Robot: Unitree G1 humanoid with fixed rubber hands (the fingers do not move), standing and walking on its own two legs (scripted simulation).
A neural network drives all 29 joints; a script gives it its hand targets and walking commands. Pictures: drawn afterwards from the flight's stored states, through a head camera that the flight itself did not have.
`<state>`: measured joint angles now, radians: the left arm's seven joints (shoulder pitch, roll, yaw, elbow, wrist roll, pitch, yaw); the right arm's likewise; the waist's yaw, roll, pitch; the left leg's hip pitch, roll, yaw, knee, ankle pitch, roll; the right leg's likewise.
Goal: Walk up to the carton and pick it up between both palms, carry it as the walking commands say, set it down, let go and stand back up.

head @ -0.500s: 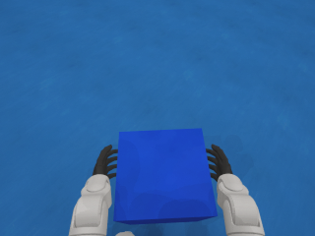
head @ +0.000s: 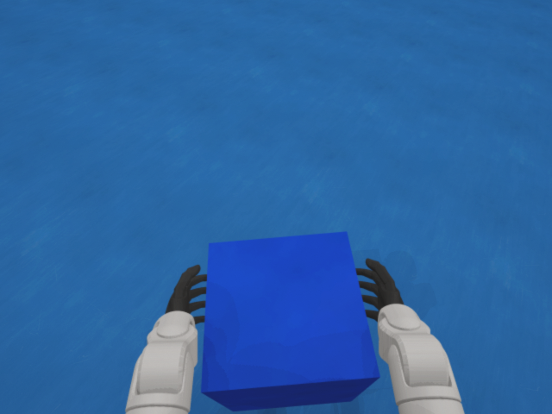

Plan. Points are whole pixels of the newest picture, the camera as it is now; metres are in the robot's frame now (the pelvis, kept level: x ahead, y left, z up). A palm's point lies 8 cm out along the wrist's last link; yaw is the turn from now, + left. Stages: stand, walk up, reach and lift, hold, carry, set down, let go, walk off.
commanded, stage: carry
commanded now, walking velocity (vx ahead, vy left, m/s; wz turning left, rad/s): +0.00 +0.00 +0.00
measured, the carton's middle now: (285, 328) +0.29 -0.01 -0.07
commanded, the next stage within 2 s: none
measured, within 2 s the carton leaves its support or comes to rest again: neither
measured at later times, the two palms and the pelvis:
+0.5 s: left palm (205, 189) +0.54 +0.13 +0.00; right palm (357, 184) +0.54 -0.16 +0.01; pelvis +0.26 -0.01 -0.01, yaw +0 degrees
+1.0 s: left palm (225, 109) +0.78 +0.11 +0.02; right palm (350, 110) +0.77 -0.19 +0.03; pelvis +0.49 -0.03 +0.00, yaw +0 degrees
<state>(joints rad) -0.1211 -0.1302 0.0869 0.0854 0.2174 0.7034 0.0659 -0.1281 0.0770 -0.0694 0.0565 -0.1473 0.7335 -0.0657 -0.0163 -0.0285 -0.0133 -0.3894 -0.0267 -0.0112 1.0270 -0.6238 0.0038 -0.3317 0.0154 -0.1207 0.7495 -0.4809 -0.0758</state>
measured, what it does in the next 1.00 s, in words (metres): walks ahead: left foot, then right foot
